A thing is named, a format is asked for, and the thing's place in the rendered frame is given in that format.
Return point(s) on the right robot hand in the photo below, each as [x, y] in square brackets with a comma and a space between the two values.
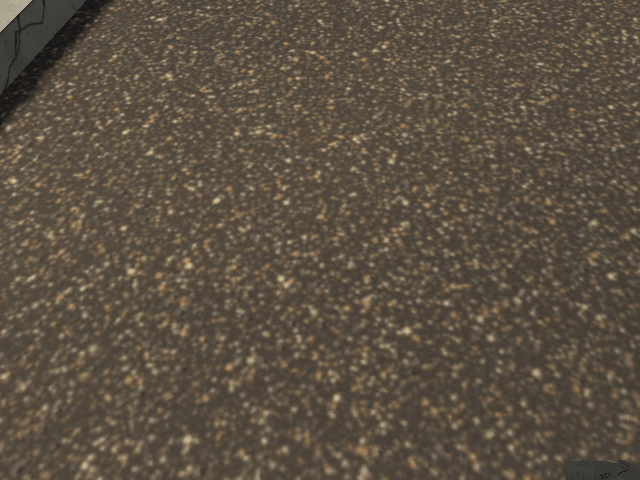
[600, 470]

